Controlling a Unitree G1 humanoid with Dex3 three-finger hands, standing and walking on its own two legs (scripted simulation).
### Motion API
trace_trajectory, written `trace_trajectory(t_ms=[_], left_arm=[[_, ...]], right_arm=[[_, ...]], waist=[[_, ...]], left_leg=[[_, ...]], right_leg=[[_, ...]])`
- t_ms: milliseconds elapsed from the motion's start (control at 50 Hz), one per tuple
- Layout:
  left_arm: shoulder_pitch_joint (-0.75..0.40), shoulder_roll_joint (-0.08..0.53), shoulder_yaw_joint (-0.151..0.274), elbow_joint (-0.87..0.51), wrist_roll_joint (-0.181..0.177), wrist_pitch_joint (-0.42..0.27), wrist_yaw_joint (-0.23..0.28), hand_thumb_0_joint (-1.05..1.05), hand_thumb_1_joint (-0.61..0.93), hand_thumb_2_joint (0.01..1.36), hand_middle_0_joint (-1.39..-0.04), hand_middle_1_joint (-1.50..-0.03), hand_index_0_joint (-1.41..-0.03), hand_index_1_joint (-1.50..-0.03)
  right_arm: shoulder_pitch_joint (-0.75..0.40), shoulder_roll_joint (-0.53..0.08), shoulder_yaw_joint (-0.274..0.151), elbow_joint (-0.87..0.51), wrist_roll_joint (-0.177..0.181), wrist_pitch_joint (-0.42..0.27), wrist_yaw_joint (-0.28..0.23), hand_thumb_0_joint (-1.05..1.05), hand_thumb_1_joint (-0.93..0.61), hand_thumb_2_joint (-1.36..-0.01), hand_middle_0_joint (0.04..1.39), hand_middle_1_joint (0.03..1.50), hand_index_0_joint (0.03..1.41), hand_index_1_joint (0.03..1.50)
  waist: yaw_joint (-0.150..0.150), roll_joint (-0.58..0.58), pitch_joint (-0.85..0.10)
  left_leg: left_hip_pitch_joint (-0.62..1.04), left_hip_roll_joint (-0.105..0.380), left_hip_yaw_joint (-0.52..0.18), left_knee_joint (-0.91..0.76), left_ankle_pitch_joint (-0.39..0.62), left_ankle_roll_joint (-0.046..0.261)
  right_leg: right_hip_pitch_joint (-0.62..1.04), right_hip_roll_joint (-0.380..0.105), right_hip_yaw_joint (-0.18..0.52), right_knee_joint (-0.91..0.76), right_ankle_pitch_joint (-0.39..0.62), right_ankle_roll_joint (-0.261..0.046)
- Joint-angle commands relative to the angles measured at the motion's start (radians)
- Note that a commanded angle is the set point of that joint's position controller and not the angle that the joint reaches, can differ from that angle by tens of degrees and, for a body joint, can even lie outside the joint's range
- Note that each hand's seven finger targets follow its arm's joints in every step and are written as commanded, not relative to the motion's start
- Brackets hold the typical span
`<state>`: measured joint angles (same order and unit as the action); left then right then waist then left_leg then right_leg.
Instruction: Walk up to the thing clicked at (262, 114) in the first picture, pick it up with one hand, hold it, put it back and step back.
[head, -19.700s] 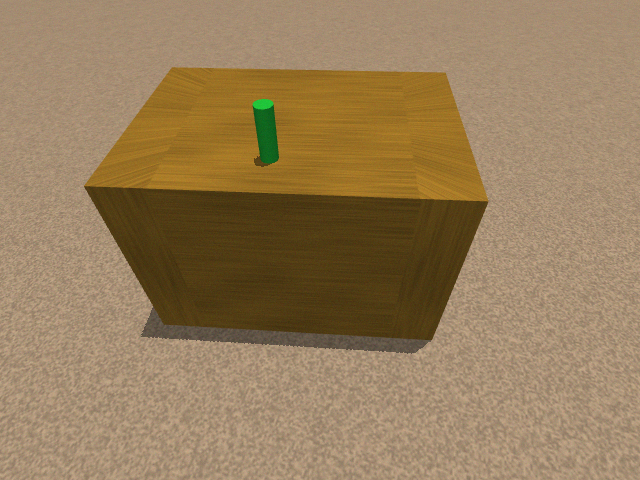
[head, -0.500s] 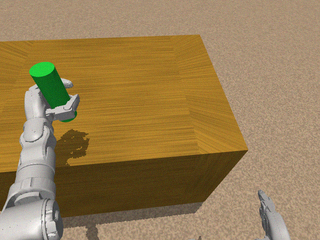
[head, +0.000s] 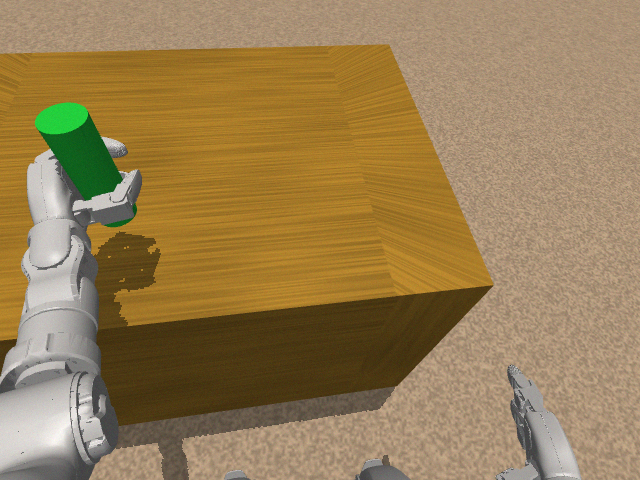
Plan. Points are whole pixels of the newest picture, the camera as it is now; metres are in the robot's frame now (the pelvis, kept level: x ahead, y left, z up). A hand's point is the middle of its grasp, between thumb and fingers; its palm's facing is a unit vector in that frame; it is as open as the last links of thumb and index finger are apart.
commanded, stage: lower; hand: left
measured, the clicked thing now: (93, 171) +0.48 +0.23 +0.11
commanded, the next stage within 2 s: loosen in 1.22 s
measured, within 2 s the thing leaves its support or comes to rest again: rests again in 1.06 s
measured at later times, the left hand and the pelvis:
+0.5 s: hand (127, 207) +0.49 +0.22 +0.03, palm faces +0.22 -0.98 -0.01, open 6.3 cm; pelvis -0.01 +0.00 -0.02, yaw +0 degrees
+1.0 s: hand (137, 218) +0.50 +0.22 +0.00, palm faces +0.21 -0.98 -0.01, open 6.3 cm; pelvis -0.01 +0.00 -0.04, yaw -1 degrees
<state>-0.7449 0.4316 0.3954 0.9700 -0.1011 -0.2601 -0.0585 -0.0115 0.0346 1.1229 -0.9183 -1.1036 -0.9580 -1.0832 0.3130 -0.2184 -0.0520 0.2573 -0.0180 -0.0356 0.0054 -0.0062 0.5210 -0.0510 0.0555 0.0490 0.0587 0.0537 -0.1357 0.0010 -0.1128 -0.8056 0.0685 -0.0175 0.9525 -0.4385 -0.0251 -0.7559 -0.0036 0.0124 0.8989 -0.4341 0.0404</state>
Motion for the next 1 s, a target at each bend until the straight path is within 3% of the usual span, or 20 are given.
trace_trajectory(t_ms=[0,40,100,120,160,200,240,280,300,360,440,460,520,600,640,780,820,860,900,980], left_arm=[[-0.428,0.211,0.020,-0.180,-0.009,-0.091,-0.002,0.000,0.432,1.211,-1.323,-1.359,-1.331,-1.362],[-0.393,0.228,0.031,-0.112,0.001,-0.102,0.000,0.000,0.447,1.207,-1.316,-1.357,-1.327,-1.357],[-0.487,0.256,0.023,-0.231,0.011,-0.134,0.004,0.000,0.457,1.187,-1.296,-1.329,-1.304,-1.329],[-0.432,0.221,0.018,-0.128,0.008,-0.131,0.002,0.000,0.456,1.196,-1.301,-1.339,-1.311,-1.338],[-0.531,0.301,0.058,-0.294,0.000,-0.163,0.002,0.000,0.457,1.204,-1.290,-1.332,-1.296,-1.335],[-0.418,0.228,0.022,-0.099,0.004,-0.151,-0.005,0.000,0.485,1.226,-1.298,-1.351,-1.306,-1.351],[-0.517,0.298,0.048,-0.255,0.009,-0.178,0.000,0.000,0.478,1.221,-1.306,-1.343,-1.310,-1.347],[-0.410,0.281,0.060,-0.115,0.015,-0.171,0.000,0.000,0.477,1.236,-1.308,-1.361,-1.314,-1.364],[-0.478,0.303,0.056,-0.195,0.016,-0.184,-0.001,0.000,0.483,1.232,-1.292,-1.349,-1.297,-1.352],[-0.447,0.292,0.063,-0.119,0.024,-0.186,0.002,0.000,0.459,1.243,-1.305,-1.363,-1.311,-1.366],[-0.471,0.311,0.063,-0.132,0.022,-0.199,0.000,0.000,0.488,1.249,-1.305,-1.366,-1.313,-1.367],[-0.459,0.273,0.046,-0.113,0.023,-0.198,0.000,0.000,0.499,1.251,-1.307,-1.366,-1.315,-1.367],[-0.449,0.319,0.073,-0.096,0.024,-0.206,0.001,0.000,0.479,1.259,-1.310,-1.372,-1.315,-1.377],[-0.455,0.306,0.061,-0.102,0.029,-0.214,-0.004,0.000,0.514,1.271,-1.328,-1.382,-1.332,-1.387],[-0.460,0.326,0.068,-0.111,0.028,-0.218,-0.009,0.000,0.517,1.271,-1.306,-1.373,-1.311,-1.377],[-0.445,0.317,0.075,-0.082,0.034,-0.226,-0.007,0.000,0.502,1.285,-1.334,-1.394,-1.337,-1.400],[-0.497,0.327,0.074,-0.154,0.031,-0.236,-0.009,0.000,0.504,1.297,-1.337,-1.399,-1.339,-1.407],[-0.416,0.316,0.081,-0.042,0.038,-0.224,-0.010,0.000,0.509,1.292,-1.319,-1.392,-1.323,-1.397],[-0.495,0.336,0.079,-0.134,0.040,-0.239,-0.009,0.000,0.482,1.286,-1.321,-1.390,-1.326,-1.396],[-0.431,0.327,0.082,-0.048,0.048,-0.236,0.000,0.000,0.483,1.292,-1.322,-1.391,-1.325,-1.399]], right_arm=[[0.030,-0.138,-0.071,-0.187,-0.005,-0.042,-0.008,0.000,0.534,-0.053,0.049,0.050,0.049,0.050],[0.044,-0.149,-0.085,-0.150,-0.010,-0.038,-0.005,0.000,0.537,-0.051,0.049,0.050,0.049,0.050],[0.006,-0.151,-0.083,-0.238,-0.014,-0.040,0.001,0.000,0.532,-0.052,0.049,0.050,0.049,0.050],[0.019,-0.143,-0.074,-0.233,-0.014,-0.039,0.000,0.000,0.531,-0.053,0.049,0.050,0.049,0.050],[0.009,-0.174,-0.093,-0.278,-0.014,-0.039,-0.001,0.000,0.525,-0.056,0.049,0.050,0.049,0.050],[0.067,-0.140,-0.060,-0.224,-0.017,-0.028,0.001,0.000,0.526,-0.056,0.050,0.050,0.049,0.050],[0.005,-0.170,-0.079,-0.314,-0.017,-0.034,0.002,0.000,0.524,-0.057,0.049,0.050,0.049,0.050],[0.070,-0.161,-0.077,-0.235,-0.023,-0.016,0.005,0.000,0.527,-0.055,0.049,0.050,0.049,0.050],[0.029,-0.176,-0.084,-0.313,-0.022,-0.023,0.007,0.000,0.531,-0.055,0.049,0.050,0.049,0.050],[0.072,-0.164,-0.076,-0.279,-0.028,-0.013,0.012,0.000,0.529,-0.055,0.049,0.050,0.049,0.050],[0.056,-0.170,-0.071,-0.334,-0.027,-0.015,0.012,0.000,0.532,-0.054,0.050,0.050,0.049,0.050],[0.050,-0.157,-0.051,-0.380,-0.028,-0.018,0.015,0.000,0.530,-0.054,0.050,0.050,0.049,0.050],[0.103,-0.178,-0.081,-0.307,-0.029,-0.005,0.011,0.000,0.527,-0.056,0.050,0.050,0.049,0.050],[0.079,-0.150,-0.045,-0.358,-0.029,-0.005,0.020,0.000,0.529,-0.056,0.050,0.050,0.049,0.050],[0.079,-0.186,-0.075,-0.398,-0.029,-0.008,0.014,0.000,0.532,-0.055,0.050,0.050,0.049,0.050],[0.087,-0.174,-0.060,-0.401,-0.033,0.000,0.021,0.000,0.524,-0.057,0.049,0.050,0.049,0.050],[0.082,-0.183,-0.069,-0.438,-0.033,-0.004,0.023,0.000,0.525,-0.057,0.050,0.050,0.049,0.050],[0.112,-0.176,-0.063,-0.392,-0.034,0.004,0.023,0.000,0.530,-0.056,0.050,0.050,0.049,0.050],[0.070,-0.185,-0.066,-0.445,-0.036,-0.001,0.023,0.000,0.525,-0.057,0.050,0.050,0.050,0.050],[0.113,-0.194,-0.086,-0.415,-0.038,0.005,0.023,0.000,0.525,-0.058,0.050,0.050,0.049,0.050]], waist=[[-0.018,0.101,-0.420],[-0.013,0.092,-0.375],[-0.012,0.148,-0.519],[-0.032,0.092,-0.466],[-0.012,0.166,-0.607],[-0.043,0.132,-0.475],[-0.029,0.190,-0.589],[-0.033,0.145,-0.475],[-0.041,0.175,-0.549],[-0.046,0.163,-0.477],[-0.054,0.182,-0.522],[-0.062,0.160,-0.550],[-0.061,0.181,-0.505],[-0.058,0.191,-0.537],[-0.078,0.172,-0.568],[-0.075,0.193,-0.533],[-0.075,0.230,-0.604],[-0.082,0.181,-0.514],[-0.082,0.222,-0.597],[-0.089,0.209,-0.543]], left_leg=[[0.286,-0.031,0.018,-0.068,0.350,0.043],[0.257,-0.028,0.008,-0.065,0.337,0.037],[0.316,-0.029,0.007,-0.039,0.384,0.034],[0.283,-0.025,0.002,-0.031,0.369,0.037],[0.325,-0.026,0.002,-0.015,0.430,0.032],[0.279,-0.018,-0.008,0.003,0.459,0.032],[0.317,-0.019,-0.010,0.010,0.489,0.025],[0.253,-0.020,-0.009,0.017,0.443,0.030],[0.271,-0.021,-0.009,0.023,0.440,0.029],[0.230,-0.019,-0.013,0.020,0.368,0.027],[0.221,-0.024,-0.008,0.042,0.359,0.029],[0.224,-0.024,-0.011,0.045,0.373,0.030],[0.177,-0.028,-0.005,0.061,0.367,0.034],[0.195,-0.022,-0.015,0.075,0.395,0.029],[0.188,-0.026,-0.007,0.089,0.392,0.035],[0.167,-0.021,-0.021,0.095,0.388,0.026],[0.202,-0.022,-0.016,0.111,0.416,0.027],[0.138,-0.020,-0.020,0.109,0.389,0.028],[0.163,-0.024,-0.013,0.122,0.401,0.031],[0.131,-0.027,-0.011,0.123,0.352,0.032]], right_leg=[[0.090,0.023,-0.035,-0.078,0.341,-0.043],[0.053,0.028,-0.044,-0.064,0.310,-0.047],[0.085,0.025,-0.041,-0.038,0.347,-0.049],[0.060,0.028,-0.043,-0.036,0.335,-0.046],[0.107,0.023,-0.037,-0.016,0.391,-0.049],[0.039,0.027,-0.046,-0.005,0.387,-0.048],[0.062,0.025,-0.044,0.008,0.405,-0.052],[0.015,0.027,-0.046,0.009,0.370,-0.049],[0.033,0.025,-0.041,0.014,0.374,-0.052],[-0.025,0.031,-0.050,0.017,0.304,-0.054],[-0.015,0.031,-0.045,0.033,0.310,-0.052],[0.007,0.032,-0.046,0.038,0.328,-0.051],[-0.020,0.029,-0.038,0.049,0.335,-0.048],[-0.033,0.031,-0.046,0.067,0.330,-0.052],[-0.007,0.030,-0.036,0.070,0.367,-0.046],[-0.067,0.036,-0.049,0.095,0.322,-0.054],[-0.054,0.034,-0.043,0.099,0.346,-0.052],[-0.078,0.036,-0.048,0.104,0.331,-0.052],[-0.052,0.033,-0.039,0.110,0.360,-0.051],[-0.077,0.033,-0.038,0.112,0.318,-0.050]])
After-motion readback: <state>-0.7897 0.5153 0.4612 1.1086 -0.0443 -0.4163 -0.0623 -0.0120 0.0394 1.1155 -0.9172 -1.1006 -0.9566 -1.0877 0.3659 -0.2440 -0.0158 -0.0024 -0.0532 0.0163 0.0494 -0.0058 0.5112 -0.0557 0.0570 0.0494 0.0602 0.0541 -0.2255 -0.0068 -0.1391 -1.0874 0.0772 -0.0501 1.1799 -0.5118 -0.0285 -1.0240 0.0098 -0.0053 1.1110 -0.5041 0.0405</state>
